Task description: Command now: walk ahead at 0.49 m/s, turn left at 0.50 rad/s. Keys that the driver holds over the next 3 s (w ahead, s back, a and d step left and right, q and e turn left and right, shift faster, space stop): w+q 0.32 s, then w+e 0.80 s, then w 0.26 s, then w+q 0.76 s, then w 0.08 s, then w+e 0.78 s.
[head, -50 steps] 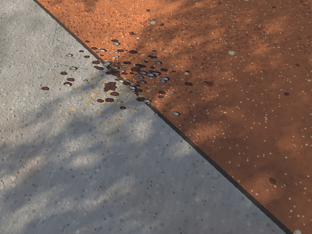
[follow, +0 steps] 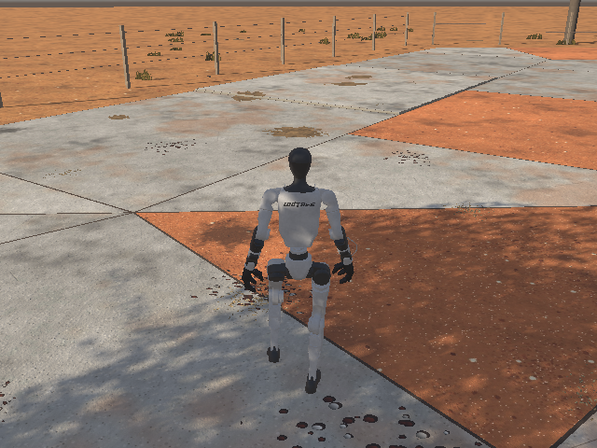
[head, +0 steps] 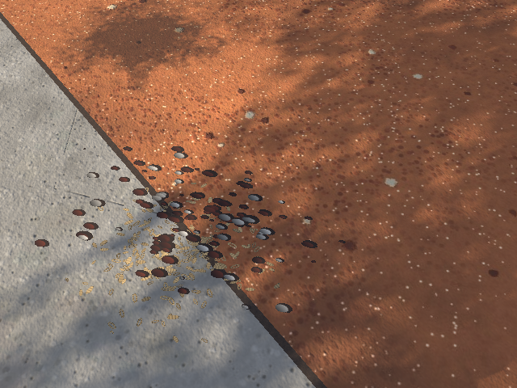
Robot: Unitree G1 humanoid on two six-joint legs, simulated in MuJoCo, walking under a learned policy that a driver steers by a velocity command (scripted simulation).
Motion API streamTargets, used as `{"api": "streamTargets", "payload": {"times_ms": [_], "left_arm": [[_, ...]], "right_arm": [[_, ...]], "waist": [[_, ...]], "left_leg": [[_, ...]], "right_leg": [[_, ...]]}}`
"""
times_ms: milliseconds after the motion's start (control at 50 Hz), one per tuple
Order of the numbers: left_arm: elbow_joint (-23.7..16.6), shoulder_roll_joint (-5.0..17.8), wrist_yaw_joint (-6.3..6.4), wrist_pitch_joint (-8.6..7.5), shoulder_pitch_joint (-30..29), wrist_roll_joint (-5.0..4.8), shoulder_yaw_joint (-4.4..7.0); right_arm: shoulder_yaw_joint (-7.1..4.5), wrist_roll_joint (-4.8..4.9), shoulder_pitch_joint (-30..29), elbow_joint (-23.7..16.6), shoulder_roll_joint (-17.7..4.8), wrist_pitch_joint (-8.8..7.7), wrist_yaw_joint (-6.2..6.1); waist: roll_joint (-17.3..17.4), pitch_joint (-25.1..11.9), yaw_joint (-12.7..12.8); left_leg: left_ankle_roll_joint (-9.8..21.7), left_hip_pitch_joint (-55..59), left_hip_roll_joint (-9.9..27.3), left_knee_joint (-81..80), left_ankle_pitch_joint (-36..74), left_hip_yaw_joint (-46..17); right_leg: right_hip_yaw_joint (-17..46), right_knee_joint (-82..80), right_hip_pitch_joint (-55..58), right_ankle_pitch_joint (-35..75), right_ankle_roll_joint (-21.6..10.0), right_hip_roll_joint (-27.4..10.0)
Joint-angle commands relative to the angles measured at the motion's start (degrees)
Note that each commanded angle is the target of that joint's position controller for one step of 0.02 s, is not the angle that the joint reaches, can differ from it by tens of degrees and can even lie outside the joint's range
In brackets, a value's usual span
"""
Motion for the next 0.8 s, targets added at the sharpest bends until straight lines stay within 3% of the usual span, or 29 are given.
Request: {"api": "streamTargets", "payload": {"times_ms": [20,80,120,160,180,200,220,240,260,280,300,320,360,380,420,480,560,640,680,720,740,760,780,800], "left_arm": [[-2.56,4.74,0.14,-1.07,-1.43,-0.02,0.56],[-1.19,6.89,0.63,-0.86,1.38,-0.06,0.97],[-0.35,7.92,1.0,-0.28,2.65,0.03,1.14],[0.1,9.64,1.49,0.59,3.0,0.23,1.49],[0.18,10.62,1.63,1.27,3.0,0.41,1.73],[-0.02,11.32,1.62,1.88,2.99,0.36,1.89],[-1.12,11.05,1.33,2.06,2.32,0.42,1.8],[-4.97,3.49,0.04,1.72,5.68,-0.33,0.25],[-7.63,8.36,-0.28,1.05,-1.65,-0.18,1.27],[-9.42,8.18,-0.57,0.3,-7.01,-0.41,1.11],[-9.2,7.64,-0.57,-0.35,-6.46,-0.56,0.71],[-8.38,7.46,-0.45,-0.06,-5.59,-0.1,0.81],[-6.3,5.96,-0.78,2.37,-0.73,1.4,0.45],[-5.84,5.25,-1.15,3.21,0.08,1.63,0.34],[-6.11,4.73,-1.75,3.94,-1.97,1.26,0.32],[-7.84,5.31,-2.04,4.24,-8.86,0.53,0.53],[-9.12,4.69,-2.43,3.94,-14.52,-0.1,0.31],[-11.02,4.14,-2.89,3.61,-19.81,0.3,-0.17],[-11.62,3.9,-3.03,3.43,-20.15,0.52,-0.31],[-10.82,4.77,-2.67,3.46,-16.3,0.59,0.11],[-9.57,5.75,-2.45,3.35,-11.65,0.69,0.57],[-7.4,7.15,-2.23,2.99,-4.45,0.85,1.31],[-5.02,9.42,-1.82,2.6,4.35,1.66,2.42],[-4.84,17.25,-0.99,2.95,9.46,2.26,4.85]], "right_arm": [[1.12,0.06,-5.28,-5.19,1.04,-0.6,1.12],[1.62,-0.09,-11.04,-7.68,0.59,-0.59,1.73],[1.45,-0.3,-11.79,-8.45,-0.3,-0.56,1.59],[0.92,-0.56,-8.99,-8.05,-1.63,-0.39,0.99],[0.39,-0.61,-4.83,-7.04,-2.68,-0.51,0.7],[-0.48,-0.84,1.81,-5.12,-4.24,-0.92,0.29],[-2.03,-1.47,10.75,-2.38,-7.67,-1.2,-0.62],[-3.76,-1.51,10.65,-3.05,-14.66,-0.98,-1.5],[-3.88,0.52,12.96,-4.25,-14.95,-0.15,-1.81],[-3.52,0.9,9.92,-3.34,-13.55,0.12,-2.45],[-2.78,1.34,7.05,-3.18,-10.47,-0.13,-2.66],[-2.22,1.34,4.36,-3.42,-8.5,-0.6,-2.76],[-0.8,1.46,1.81,-3.65,-4.94,-1.98,-2.71],[-0.53,1.53,2.83,-2.92,-4.51,-2.86,-2.5],[-0.71,1.45,5.2,-1.3,-5.85,-3.82,-2.2],[-0.55,1.28,8.42,0.16,-6.21,-4.23,-2.03],[0.05,0.91,10.4,1.35,-5.73,-4.75,-2.37],[0.78,0.52,12.49,3.19,-4.9,-4.9,-3.47],[1.03,0.33,12.48,3.94,-5.22,-4.83,-4.05],[0.87,0.11,11.4,4.26,-6.98,-4.74,-4.71],[0.67,-0.13,10.88,4.26,-7.92,-4.41,-5.0],[0.46,-0.27,10.34,4.0,-8.79,-3.95,-5.07],[0.45,0.21,8.54,2.91,-9.33,-3.87,-5.0],[1.53,1.88,10.71,-0.54,-4.91,-4.53,-4.05]], "waist": [[-6.51,4.01,-0.64],[-5.9,4.75,0.73],[-5.78,3.92,0.5],[-7.4,0.82,-1.09],[-7.91,-1.78,-2.98],[-7.55,-5.65,-5.71],[-3.81,-10.45,-9.91],[10.41,-16.12,-5.47],[4.48,-19.86,-8.62],[0.63,-10.58,-7.5],[-2.1,-5.2,-4.86],[-4.04,-1.99,-2.14],[-3.64,-2.81,1.3],[-3.28,-2.99,1.64],[-1.83,-1.44,1.24],[-0.73,1.15,-1.17],[0.25,2.63,-3.31],[0.12,4.72,-4.73],[0.59,4.4,-4.11],[2.63,1.4,-1.75],[3.52,-1.33,0.41],[3.62,-5.18,3.44],[1.65,-9.51,8.16],[-10.65,-16.57,7.73]], "left_leg": [[-0.14,0.47,0.22,-9.58,7.33,2.08],[1.42,3.32,-0.85,-17.98,7.7,5.58],[3.15,5.1,-2.72,-20.9,4.09,7.29],[5.5,10.22,-6.46,-21.75,-2.45,9.46],[6.93,15.11,-8.46,-22.67,-5.55,9.67],[8.55,23.83,-10.01,-25.76,-6.21,8.57],[11.12,37.39,-7.0,-29.46,-7.99,2.39],[19.5,57.08,11.98,-30.36,-7.9,-26.39],[22.91,58.55,16.05,-39.86,-8.2,-44.6],[20.46,52.84,14.37,-41.6,-5.39,-34.36],[17.93,44.26,12.3,-42.6,0.3,-28.44],[15.55,37.58,9.05,-43.28,6.9,-23.41],[13.49,31.01,5.98,-44.98,14.39,-15.71],[13.2,29.95,5.18,-45.84,17.69,-13.64],[11.93,29.12,4.22,-48.12,18.91,-10.08],[8.71,32.44,3.47,-50.25,18.6,-6.68],[5.85,37.17,3.76,-51.26,19.18,-2.01],[5.02,43.24,5.86,-50.95,24.67,1.59],[4.25,45.99,6.8,-47.89,33.99,3.51],[3.15,48.27,7.44,-39.82,53.68,5.38],[2.87,48.88,7.73,-32.57,60.67,6.09],[2.76,47.21,7.64,-22.42,59.92,6.66],[2.01,38.07,6.49,-8.44,48.0,8.16],[-0.86,16.29,-1.83,15.91,15.74,9.9]], "right_leg": [[2.86,-6.65,-4.77,23.49,-4.51,-14.26],[0.63,-6.15,-0.96,28.44,-3.92,-15.92],[-1.08,-2.21,3.97,39.07,-3.29,-16.84],[-2.76,6.4,7.77,55.8,-2.72,-17.29],[-3.2,14.01,8.14,60.15,-2.76,-17.48],[-3.38,24.46,5.31,56.31,-2.4,-17.49],[-4.03,40.08,-4.28,42.67,-0.78,-15.98],[-2.91,62.08,-30.01,-10.08,2.59,-6.74],[9.6,70.78,-39.08,-16.94,3.4,-0.62],[12.91,68.49,-44.2,-10.02,2.66,-4.9],[12.57,62.26,-41.52,-5.59,2.41,-7.11],[12.67,57.58,-37.59,-4.68,2.68,-8.53],[12.23,52.79,-29.7,-4.3,3.5,-9.55],[11.26,51.31,-28.51,-3.76,3.76,-9.38],[10.26,47.45,-29.89,0.45,3.89,-9.79],[10.14,41.05,-35.67,7.83,3.32,-10.11],[10.97,32.31,-37.68,14.55,2.02,-7.37],[8.29,24.35,-38.25,15.02,0.24,-4.97],[6.0,20.78,-35.42,11.7,-1.34,-3.21],[3.15,19.73,-29.12,5.77,-3.66,0.3],[2.47,19.22,-24.63,2.72,-4.98,2.17],[3.09,16.72,-17.04,1.96,-6.46,3.51],[8.27,12.81,-3.66,3.54,-9.14,0.8],[33.51,12.81,15.27,3.74,-17.96,-15.82]]}}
